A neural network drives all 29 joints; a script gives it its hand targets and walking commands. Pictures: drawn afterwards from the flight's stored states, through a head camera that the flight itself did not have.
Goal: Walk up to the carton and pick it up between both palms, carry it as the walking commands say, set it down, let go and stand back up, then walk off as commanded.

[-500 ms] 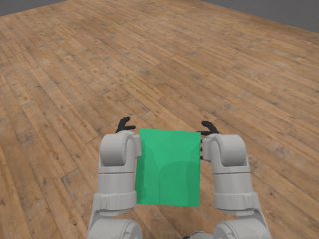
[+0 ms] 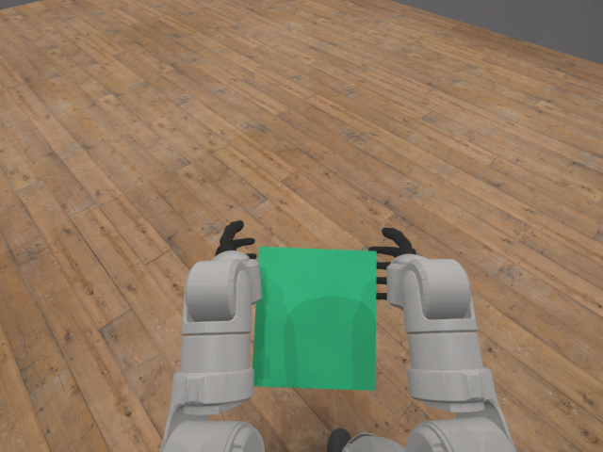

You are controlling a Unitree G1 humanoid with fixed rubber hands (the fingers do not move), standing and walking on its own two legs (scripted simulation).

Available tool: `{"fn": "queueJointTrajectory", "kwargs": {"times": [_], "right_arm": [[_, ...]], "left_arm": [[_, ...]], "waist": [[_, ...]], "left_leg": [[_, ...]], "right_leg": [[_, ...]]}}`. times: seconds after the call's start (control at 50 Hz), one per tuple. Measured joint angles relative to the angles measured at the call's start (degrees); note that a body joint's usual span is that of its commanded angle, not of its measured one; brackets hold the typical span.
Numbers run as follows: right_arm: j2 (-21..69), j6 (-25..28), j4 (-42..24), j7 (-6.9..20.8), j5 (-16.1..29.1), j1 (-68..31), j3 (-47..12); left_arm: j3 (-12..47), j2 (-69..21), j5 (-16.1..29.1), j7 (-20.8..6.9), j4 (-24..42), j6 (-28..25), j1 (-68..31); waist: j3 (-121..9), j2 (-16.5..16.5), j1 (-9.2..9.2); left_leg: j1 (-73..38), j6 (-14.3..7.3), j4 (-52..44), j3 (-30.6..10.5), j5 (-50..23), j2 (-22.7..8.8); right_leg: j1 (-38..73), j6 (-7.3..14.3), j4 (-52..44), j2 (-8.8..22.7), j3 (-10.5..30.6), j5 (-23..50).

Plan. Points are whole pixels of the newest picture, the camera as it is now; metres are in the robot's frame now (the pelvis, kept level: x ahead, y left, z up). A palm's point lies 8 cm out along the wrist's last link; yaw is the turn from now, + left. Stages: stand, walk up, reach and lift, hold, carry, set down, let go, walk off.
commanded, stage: carry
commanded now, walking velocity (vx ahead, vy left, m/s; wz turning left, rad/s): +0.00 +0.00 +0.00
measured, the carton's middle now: (311, 306) +0.33 +0.00 -0.04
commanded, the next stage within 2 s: hold in 1.22 s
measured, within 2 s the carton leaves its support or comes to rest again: neither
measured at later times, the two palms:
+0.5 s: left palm (212, 317) +0.27 +0.13 +0.06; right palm (397, 313) +0.26 -0.10 +0.06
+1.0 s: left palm (196, 322) +0.26 +0.15 +0.06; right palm (382, 311) +0.27 -0.08 +0.06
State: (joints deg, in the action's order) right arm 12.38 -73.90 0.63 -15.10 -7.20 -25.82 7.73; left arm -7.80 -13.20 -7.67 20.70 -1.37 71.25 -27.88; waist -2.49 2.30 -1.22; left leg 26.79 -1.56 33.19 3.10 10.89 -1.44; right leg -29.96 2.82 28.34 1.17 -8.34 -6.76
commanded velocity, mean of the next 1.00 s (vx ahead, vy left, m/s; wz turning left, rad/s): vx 0.00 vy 0.00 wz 0.00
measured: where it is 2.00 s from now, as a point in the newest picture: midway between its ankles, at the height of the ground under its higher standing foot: outside the picture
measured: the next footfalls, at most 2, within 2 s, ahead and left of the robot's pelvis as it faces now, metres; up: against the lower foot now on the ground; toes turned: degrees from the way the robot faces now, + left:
right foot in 0.32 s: +0.09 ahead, -0.09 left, +0.00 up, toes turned +5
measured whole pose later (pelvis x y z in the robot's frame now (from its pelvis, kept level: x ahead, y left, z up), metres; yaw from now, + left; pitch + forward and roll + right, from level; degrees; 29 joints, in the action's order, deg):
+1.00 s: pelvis -0.04 +0.02 +0.00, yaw +2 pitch +3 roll -1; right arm 9.9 -60.8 6.4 -10.9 -8.5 -19.3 4.8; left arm -4.0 -10.1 -8.5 11.2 -5.5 59.4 -19.9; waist -5.6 0.3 0.6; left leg 30.7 -1.3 31.9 1.2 4.2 -0.3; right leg -27.7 1.7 36.0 1.2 -5.0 -12.3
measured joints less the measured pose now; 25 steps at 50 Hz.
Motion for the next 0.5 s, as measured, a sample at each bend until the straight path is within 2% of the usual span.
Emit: {"fn": "queueJointTrajectory", "kwargs": {"times": [0.04,0.1,0.14,0.18,0.22,0.26,0.28,0.32,0.34,0.38,0.44,0.5], "right_arm": [[-0.18,0.23,-1.60,0.10,0.23,0.48,-0.79],[-0.53,1.09,-2.48,0.98,-0.13,1.29,-1.77],[-0.71,2.07,-1.32,1.62,-0.30,1.76,-2.06],[-0.72,3.78,1.85,2.76,-0.62,1.79,-1.72],[-0.74,5.54,4.59,3.84,-1.21,1.78,-0.61],[-1.27,5.83,2.52,3.30,-0.71,3.24,-1.08],[-1.57,5.72,0.82,3.05,-0.40,4.06,-1.73],[-2.04,4.36,-3.76,1.99,0.64,5.37,-3.73],[-2.01,4.49,-4.42,2.04,0.41,5.09,-3.99],[-1.89,5.56,-3.46,1.98,-0.44,4.79,-3.92],[-1.98,7.40,0.24,3.11,-2.04,5.13,-3.24],[-2.31,8.68,1.59,3.55,-1.60,6.08,-3.08]], "left_arm": [[0.66,0.27,0.82,0.35,1.82,-0.21,0.71],[1.76,0.47,1.24,1.09,3.14,-0.51,1.25],[1.54,0.37,0.63,0.99,2.17,-0.93,1.00],[0.22,0.32,-1.06,-0.85,-0.57,-2.33,0.80],[-0.95,0.53,-2.44,-4.28,-3.74,-4.72,1.36],[-0.11,1.23,-0.72,-6.49,-2.87,-5.95,3.23],[0.71,1.69,0.33,-7.09,-1.46,-6.11,4.27],[2.66,2.43,2.60,-6.04,3.57,-4.72,6.07],[3.06,2.53,2.57,-5.89,4.59,-4.94,6.35],[3.11,2.41,1.74,-6.54,3.93,-5.81,6.18],[2.72,2.17,-0.09,-8.64,0.08,-6.84,5.53],[3.21,2.46,-0.52,-9.46,-1.25,-7.64,6.25]], "waist": [[0.59,-0.07,0.75],[0.89,-0.28,1.62],[1.18,0.54,1.74],[1.33,1.85,1.34],[0.81,0.24,0.30],[0.79,-2.08,0.28],[0.74,-2.64,0.60],[0.66,-1.91,1.64],[1.12,-2.81,2.28],[1.44,-3.77,2.50],[0.02,-2.63,2.26],[-0.82,-2.23,1.63]], "left_leg": [[1.04,0.35,2.45,0.23,0.88,0.06],[3.44,-1.00,8.60,0.33,8.61,-0.08],[3.69,-2.61,9.06,0.20,9.73,0.27],[2.90,-3.27,6.96,0.56,7.56,0.74],[3.33,-2.58,5.26,-0.37,3.36,0.22],[3.96,-0.77,3.96,-1.40,-1.72,-0.58],[4.31,0.19,3.54,-1.54,-3.54,-0.66],[5.37,0.98,4.20,-0.85,-3.45,0.08],[5.82,1.11,4.88,-0.89,-3.02,-0.68],[5.89,1.08,4.80,-1.39,-2.49,-1.08],[5.34,0.69,3.42,-1.47,-3.13,-0.14],[4.38,0.60,2.42,-1.64,-4.89,0.21]], "right_leg": [[-0.49,1.20,0.58,0.26,0.02,3.43],[-1.35,2.19,1.30,0.06,-0.16,7.03],[-1.51,1.80,1.27,0.03,0.03,6.71],[-1.95,0.28,2.20,0.43,0.63,3.54],[-4.46,-1.26,9.81,-0.11,0.97,-5.83],[-5.44,-0.71,18.84,-1.28,2.42,-9.50],[-4.15,-0.12,19.35,-1.46,3.01,-10.16],[1.24,0.48,11.83,-0.93,4.61,-10.60],[1.57,0.06,10.11,-1.63,4.63,-7.88],[1.26,-0.39,10.05,-2.11,4.24,-5.62],[0.92,-0.56,11.00,-1.17,4.03,-5.88],[1.70,-0.77,10.86,-0.82,3.83,-6.15]]}}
